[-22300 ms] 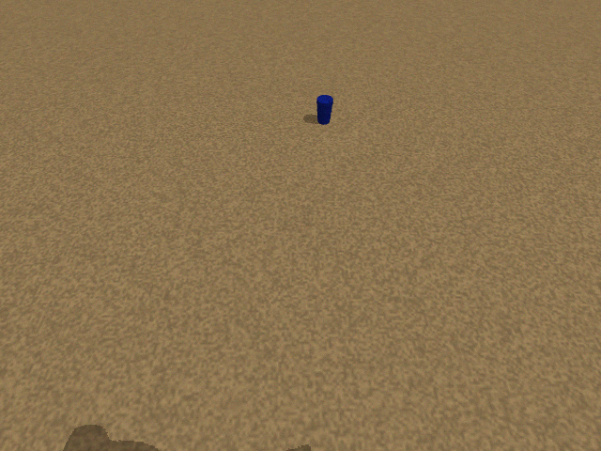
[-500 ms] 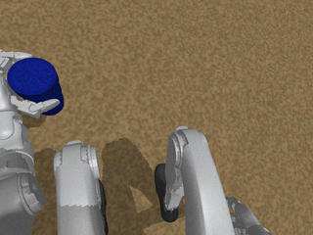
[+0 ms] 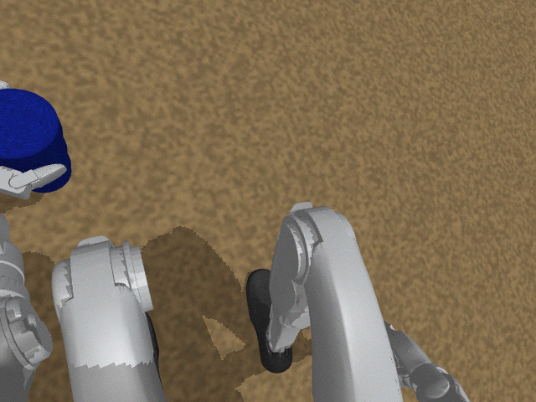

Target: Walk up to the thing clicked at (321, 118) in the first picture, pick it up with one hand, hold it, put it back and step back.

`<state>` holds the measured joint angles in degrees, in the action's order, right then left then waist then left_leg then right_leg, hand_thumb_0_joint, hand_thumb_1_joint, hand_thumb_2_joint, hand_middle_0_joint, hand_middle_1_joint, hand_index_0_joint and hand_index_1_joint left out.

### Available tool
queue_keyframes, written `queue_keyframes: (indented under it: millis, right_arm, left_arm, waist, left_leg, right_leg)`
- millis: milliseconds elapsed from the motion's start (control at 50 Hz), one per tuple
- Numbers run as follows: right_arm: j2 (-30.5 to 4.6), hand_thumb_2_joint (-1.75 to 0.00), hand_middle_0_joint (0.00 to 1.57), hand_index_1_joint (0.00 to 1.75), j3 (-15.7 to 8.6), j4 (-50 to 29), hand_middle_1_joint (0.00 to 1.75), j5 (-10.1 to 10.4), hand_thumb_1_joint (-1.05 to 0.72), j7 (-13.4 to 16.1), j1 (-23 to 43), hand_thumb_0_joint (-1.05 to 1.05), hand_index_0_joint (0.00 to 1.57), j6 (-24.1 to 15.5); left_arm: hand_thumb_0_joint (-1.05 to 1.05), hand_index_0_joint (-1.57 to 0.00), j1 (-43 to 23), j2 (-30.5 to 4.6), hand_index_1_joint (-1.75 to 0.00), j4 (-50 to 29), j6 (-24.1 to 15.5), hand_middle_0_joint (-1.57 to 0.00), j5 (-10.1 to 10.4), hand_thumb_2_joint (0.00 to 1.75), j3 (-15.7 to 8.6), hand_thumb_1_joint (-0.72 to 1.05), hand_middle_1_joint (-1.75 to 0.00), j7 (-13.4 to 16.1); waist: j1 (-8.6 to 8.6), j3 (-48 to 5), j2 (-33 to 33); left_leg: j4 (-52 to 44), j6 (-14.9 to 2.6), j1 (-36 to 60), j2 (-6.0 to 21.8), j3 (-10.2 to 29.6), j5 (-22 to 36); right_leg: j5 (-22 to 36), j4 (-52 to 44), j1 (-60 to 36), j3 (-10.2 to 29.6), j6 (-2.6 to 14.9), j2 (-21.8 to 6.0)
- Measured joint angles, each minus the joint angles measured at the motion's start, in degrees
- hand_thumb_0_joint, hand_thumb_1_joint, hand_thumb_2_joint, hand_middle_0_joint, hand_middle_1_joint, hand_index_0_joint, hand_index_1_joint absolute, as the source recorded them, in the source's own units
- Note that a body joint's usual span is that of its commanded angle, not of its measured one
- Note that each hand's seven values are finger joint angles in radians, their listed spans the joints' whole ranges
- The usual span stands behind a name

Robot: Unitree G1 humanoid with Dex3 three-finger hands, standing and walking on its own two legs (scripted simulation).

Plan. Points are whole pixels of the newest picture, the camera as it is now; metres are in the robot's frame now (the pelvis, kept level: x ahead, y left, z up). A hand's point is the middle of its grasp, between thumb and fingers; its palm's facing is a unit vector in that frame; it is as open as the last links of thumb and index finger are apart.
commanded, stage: lower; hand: left
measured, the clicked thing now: (31, 150) +0.45 +0.25 -0.13
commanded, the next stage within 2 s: loosen in 1.22 s
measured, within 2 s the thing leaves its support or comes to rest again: neither
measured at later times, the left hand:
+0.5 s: hand (27, 154) +0.46 +0.27 -0.16, palm faces +0.25 -0.97 -0.03, open 11.9 cm
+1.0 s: hand (35, 157) +0.47 +0.27 -0.20, palm faces +0.29 -0.96 -0.04, open 11.9 cm
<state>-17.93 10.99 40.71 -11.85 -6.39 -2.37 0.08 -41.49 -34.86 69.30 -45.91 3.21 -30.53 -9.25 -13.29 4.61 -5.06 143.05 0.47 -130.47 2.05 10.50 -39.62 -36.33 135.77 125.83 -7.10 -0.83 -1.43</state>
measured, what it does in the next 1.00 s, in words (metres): stands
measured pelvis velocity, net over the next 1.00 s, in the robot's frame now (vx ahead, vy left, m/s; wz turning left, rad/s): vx -0.01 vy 0.01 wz -0.11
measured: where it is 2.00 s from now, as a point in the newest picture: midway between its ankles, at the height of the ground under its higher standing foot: (211, 359)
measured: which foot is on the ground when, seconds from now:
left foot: down 0.00-1.00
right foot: down 0.00-1.00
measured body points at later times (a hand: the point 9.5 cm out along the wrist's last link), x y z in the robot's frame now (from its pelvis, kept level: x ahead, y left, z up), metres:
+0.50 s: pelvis -0.01 +0.01 -0.01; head +0.24 +0.14 +0.33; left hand +0.44 +0.32 -0.16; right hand +0.10 -0.26 -0.08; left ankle +0.08 +0.13 -0.28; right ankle +0.12 -0.12 -0.28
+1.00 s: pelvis -0.01 +0.01 -0.02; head +0.25 +0.17 +0.31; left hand +0.45 +0.32 -0.19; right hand +0.11 -0.25 -0.06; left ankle +0.08 +0.13 -0.28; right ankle +0.12 -0.12 -0.28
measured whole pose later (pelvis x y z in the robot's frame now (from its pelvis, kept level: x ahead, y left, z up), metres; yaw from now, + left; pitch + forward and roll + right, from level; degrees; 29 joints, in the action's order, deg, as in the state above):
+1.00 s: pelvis -0.01 +0.01 -0.02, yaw -6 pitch +16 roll -17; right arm -20.5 28.6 33.7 -20.4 -7.2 8.9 1.6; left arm -43.4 -51.3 85.2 -58.3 2.9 -29.0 -0.5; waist -16.4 17.5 -15.0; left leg 150.4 0.3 -127.6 1.6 20.3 -41.2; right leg -34.4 135.6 119.0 -14.4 -3.3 1.4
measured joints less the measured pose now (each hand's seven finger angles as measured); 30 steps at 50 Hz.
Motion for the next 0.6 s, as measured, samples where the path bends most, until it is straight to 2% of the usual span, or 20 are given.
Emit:
queue_keyframes:
  millis: [180,320,600]
  right_arm:
    - [-0.6,-0.91,0.20,0.30,2.5,-1.1,0.30,-1.1,-0.91,-0.3,1.7,0.00,0.20,0.5]
    - [-1.3,-0.91,0.20,0.30,5.8,-2.5,0.30,-2.6,-0.92,-0.9,3.4,0.00,0.20,0.7]
    - [-2.1,-0.91,0.20,0.30,11.6,-4.2,0.30,-5.8,-0.92,-1.1,7.1,0.00,0.20,0.7]
  left_arm:
    - [0.01,-0.63,-0.1,-2.0,-1.09,2.3,-1.4,-0.71,0.2,0.90,0.5,-0.61,-1.07,1.2]
    - [0.01,-0.63,-0.8,-5.7,-1.08,7.5,-3.9,-0.71,0.0,0.90,0.8,-0.61,-1.07,2.6]
    - [0.01,-0.63,-1.2,-10.8,-1.07,10.3,-8.4,-0.72,-0.2,0.90,1.0,-0.61,-1.06,5.3]
  waist:
    - [-0.64,1.9,-1.0]
    - [-1.59,4.4,-2.7]
    - [-2.45,9.5,-6.9]
  left_leg:
    - [1.5,-0.11,0.2,-0.2,1.4,-0.1]
    - [3.1,-0.16,0.4,-0.3,3.2,0.1]
    - [5.8,-0.07,1.4,-0.6,6.4,-0.9]
  right_leg:
    - [0.3,0.4,-1.1,-1.1,-0.37,0.2]
    - [1.0,0.7,-1.9,-2.4,-0.73,0.7]
    - [1.0,1.0,-4.4,-4.8,-1.54,1.4]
